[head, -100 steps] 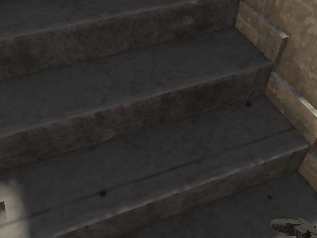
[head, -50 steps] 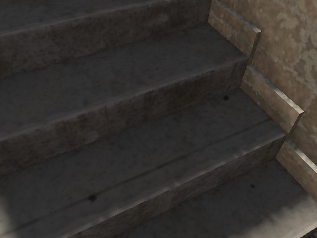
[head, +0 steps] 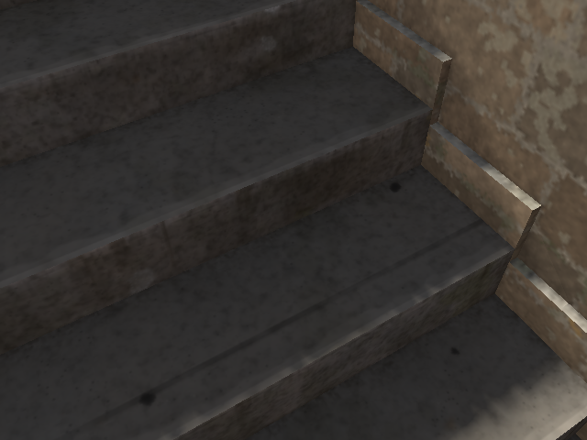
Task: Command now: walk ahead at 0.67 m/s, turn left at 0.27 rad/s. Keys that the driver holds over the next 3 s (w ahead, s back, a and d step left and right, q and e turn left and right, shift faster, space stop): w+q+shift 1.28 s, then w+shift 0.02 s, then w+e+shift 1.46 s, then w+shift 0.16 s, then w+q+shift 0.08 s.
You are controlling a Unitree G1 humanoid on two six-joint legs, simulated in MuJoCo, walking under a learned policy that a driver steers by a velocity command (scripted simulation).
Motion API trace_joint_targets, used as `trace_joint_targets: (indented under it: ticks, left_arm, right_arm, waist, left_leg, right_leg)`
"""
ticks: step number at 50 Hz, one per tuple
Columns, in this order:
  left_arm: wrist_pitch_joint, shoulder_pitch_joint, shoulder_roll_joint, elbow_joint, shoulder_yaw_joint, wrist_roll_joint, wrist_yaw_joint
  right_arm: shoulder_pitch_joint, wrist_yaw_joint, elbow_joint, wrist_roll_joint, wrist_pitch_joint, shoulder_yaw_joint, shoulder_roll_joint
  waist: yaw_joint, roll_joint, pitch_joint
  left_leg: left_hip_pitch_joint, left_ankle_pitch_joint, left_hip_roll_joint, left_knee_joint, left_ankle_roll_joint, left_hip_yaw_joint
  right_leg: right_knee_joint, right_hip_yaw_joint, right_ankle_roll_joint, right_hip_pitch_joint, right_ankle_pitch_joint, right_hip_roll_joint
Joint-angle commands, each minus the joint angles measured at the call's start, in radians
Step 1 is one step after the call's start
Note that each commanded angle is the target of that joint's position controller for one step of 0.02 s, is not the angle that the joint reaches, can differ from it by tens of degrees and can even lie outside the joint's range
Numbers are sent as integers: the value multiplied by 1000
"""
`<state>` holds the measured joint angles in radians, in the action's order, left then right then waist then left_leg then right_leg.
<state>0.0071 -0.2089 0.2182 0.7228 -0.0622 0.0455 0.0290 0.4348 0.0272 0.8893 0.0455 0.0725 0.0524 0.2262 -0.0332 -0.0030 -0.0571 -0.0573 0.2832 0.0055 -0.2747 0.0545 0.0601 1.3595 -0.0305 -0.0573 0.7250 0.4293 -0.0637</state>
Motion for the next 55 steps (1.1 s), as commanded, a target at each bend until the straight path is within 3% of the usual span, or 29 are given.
trace_joint_targets:
  ticks: [1,7,9,11,12,13,14,15,17,20,22,24,25,27,28,29,30,32,35,38,39,41,42,43,44,45,46,48,55]
  left_arm:
    - [19,212,7,-171,12,8,-5]
    - [43,501,16,-345,46,33,10]
    - [71,603,17,-402,52,10,5]
    - [95,312,-4,-359,56,-38,17]
    - [107,-40,65,-292,14,-66,13]
    - [100,-146,107,-249,-18,-83,0]
    - [66,-117,144,-176,-38,-78,-25]
    - [56,-18,123,-152,-26,-10,-31]
    - [38,172,78,-140,-24,21,-46]
    - [62,609,2,-163,9,38,-65]
    - [90,719,-8,-151,4,39,-41]
    - [117,787,-8,-182,2,23,-19]
    - [103,697,10,-164,3,15,-8]
    - [61,668,-78,-158,28,-16,-4]
    - [37,652,-186,-183,51,-23,2]
    - [12,391,-261,-288,72,9,6]
    - [14,323,-142,-310,48,40,1]
    - [10,368,3,-290,16,63,-12]
    - [-3,479,28,-336,19,32,-54]
    - [0,442,1,-339,28,-16,-63]
    - [0,357,3,-315,45,-43,-64]
    - [6,291,6,-271,32,-86,-85]
    - [0,154,16,-238,9,-40,-112]
    - [1,52,61,-200,-9,-49,-126]
    - [15,72,114,-188,-12,-14,-142]
    - [42,154,108,-195,-18,6,-127]
    - [65,196,24,-177,9,-2,-108]
    - [100,137,83,-137,3,-5,-93]
    - [159,-94,156,30,-11,38,-54]
  right_arm:
    - [37,2,-18,-27,44,41,136]
    - [83,44,-6,15,81,70,202]
    - [133,48,15,18,53,73,174]
    - [-15,-1,-42,13,23,50,92]
    - [-73,-13,-93,14,17,75,187]
    - [-59,-32,-170,-15,39,85,186]
    - [-170,-46,-227,14,59,74,117]
    - [-108,-41,-247,-15,65,44,40]
    - [-71,-7,-297,-12,20,44,31]
    - [188,-9,-210,4,-67,87,124]
    - [204,-2,-233,-30,-118,78,114]
    - [273,11,-217,-34,-120,67,78]
    - [339,-2,-197,-55,-110,70,77]
    - [383,-16,-157,4,-96,62,59]
    - [205,-38,-181,-25,-74,41,-6]
    - [-151,-26,-317,-53,-39,19,3]
    - [-321,-4,-379,-40,-18,40,51]
    - [-305,14,-375,-2,-5,59,84]
    - [-45,23,-251,-35,13,101,154]
    - [25,1,-196,-54,5,111,116]
    - [-55,7,-236,-50,-13,109,147]
    - [-182,-22,-271,-57,-34,119,145]
    - [-235,-42,-265,-92,-28,114,108]
    - [-307,-55,-288,-93,-16,98,86]
    - [-415,-58,-375,-65,-9,61,33]
    - [-332,-54,-373,-32,-21,41,24]
    - [-329,-63,-362,5,-32,29,42]
    - [-313,-81,-337,6,-46,28,71]
    - [-528,-69,-456,-23,-95,8,31]
  waist:
    - [6,80,155]
    - [-66,66,163]
    - [-124,108,169]
    - [24,75,-124]
    - [191,-9,-456]
    - [211,-197,-674]
    - [178,-364,-597]
    - [48,-447,-636]
    - [-111,-372,-541]
    - [-402,-183,-182]
    - [-463,-61,24]
    - [-496,-82,102]
    - [-484,-66,99]
    - [-445,141,-17]
    - [-307,207,32]
    - [42,369,18]
    - [136,294,70]
    - [82,40,90]
    - [-77,-153,20]
    - [-105,-60,-18]
    - [-54,-41,3]
    - [-15,10,60]
    - [71,-11,-30]
    - [150,-166,-100]
    - [139,-264,-120]
    - [40,-160,-138]
    - [16,-68,-136]
    - [8,32,-60]
    - [33,-31,131]
  left_leg:
    - [135,282,337,136,207,-357]
    - [133,77,337,255,182,-341]
    - [203,-160,287,210,161,-294]
    - [-49,-704,197,-155,81,-191]
    - [-250,-768,176,-570,-9,-197]
    - [-502,-341,74,-907,-95,-177]
    - [-783,178,-15,-1112,-86,-165]
    - [-923,144,-67,-1380,-87,-200]
    - [-854,87,4,-1549,-77,-52]
    - [-562,24,15,-1564,-19,11]
    - [-502,70,-9,-1355,40,63]
    - [-458,215,63,-1036,117,-38]
    - [-351,360,-23,-724,157,19]
    - [-129,50,-55,-625,241,-17]
    - [-216,187,-129,-567,280,-225]
    - [-475,580,-72,-155,284,-1002]
    - [-625,849,17,100,246,-1283]
    - [-683,654,-30,128,58,-1112]
    - [-373,339,-16,42,39,-936]
    - [-114,169,-46,-53,146,-759]
    - [-184,143,-91,34,72,-613]
    - [-384,-205,-217,-50,-66,-360]
    - [-634,-350,-229,-269,-79,-329]
    - [-865,67,-257,-588,-22,-273]
    - [-1030,137,-187,-852,21,-251]
    - [-1019,47,-80,-1089,20,-214]
    - [-992,-41,-55,-1216,11,-202]
    - [-1006,-69,-37,-1344,-9,-155]
    - [-1314,-8,-3,-1732,21,-190]
  right_leg:
    - [288,97,-9,548,58,-98]
    - [132,90,-2,611,197,-156]
    - [32,46,-24,609,346,-120]
    - [-425,146,-65,-198,143,-77]
    - [-556,303,-60,-831,-49,-131]
    - [-655,471,-26,-1245,74,-279]
    - [-670,417,60,-1261,31,-240]
    - [-558,344,88,-1324,-202,-295]
    - [-550,190,105,-1018,-253,-272]
    - [-677,79,109,-334,-194,-237]
    - [-695,-4,98,-80,-176,-258]
    - [-644,-38,83,-67,-357,-290]
    - [-535,-129,47,-151,-346,-155]
    - [65,-119,20,-79,-132,-27]
    - [347,-22,34,49,62,63]
    - [330,141,69,93,-64,119]
    - [416,129,88,96,-146,133]
    - [327,78,79,18,-246,151]
    - [20,135,65,-5,-250,108]
    - [-261,168,54,-42,-160,122]
    - [-612,80,63,-181,137,150]
    - [-1093,-89,94,-580,17,214]
    - [-974,-63,67,-972,-268,151]
    - [-967,167,23,-1141,-226,-45]
    - [-1066,482,-24,-1059,41,-304]
    - [-1050,644,-71,-908,221,-416]
    - [-1034,561,-74,-819,260,-361]
    - [-1088,381,-78,-706,149,-297]
    - [-1160,131,-62,-680,177,-301]
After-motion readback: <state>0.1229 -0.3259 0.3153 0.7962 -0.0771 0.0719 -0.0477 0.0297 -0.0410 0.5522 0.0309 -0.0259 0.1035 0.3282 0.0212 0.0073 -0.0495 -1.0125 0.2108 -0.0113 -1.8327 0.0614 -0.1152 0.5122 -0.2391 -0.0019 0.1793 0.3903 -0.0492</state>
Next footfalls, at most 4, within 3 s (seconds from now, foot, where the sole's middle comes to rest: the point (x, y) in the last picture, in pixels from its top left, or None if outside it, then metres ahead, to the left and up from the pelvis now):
0.20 right None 0.26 -0.27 -0.65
0.56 left None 0.37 -0.14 -0.62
0.86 right None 0.44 -0.22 -0.62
1.34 left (136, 398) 0.49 0.30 -0.45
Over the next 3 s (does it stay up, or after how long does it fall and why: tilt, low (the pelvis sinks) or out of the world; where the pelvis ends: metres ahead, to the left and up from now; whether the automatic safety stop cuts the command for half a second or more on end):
stays up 1.16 0.62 0.62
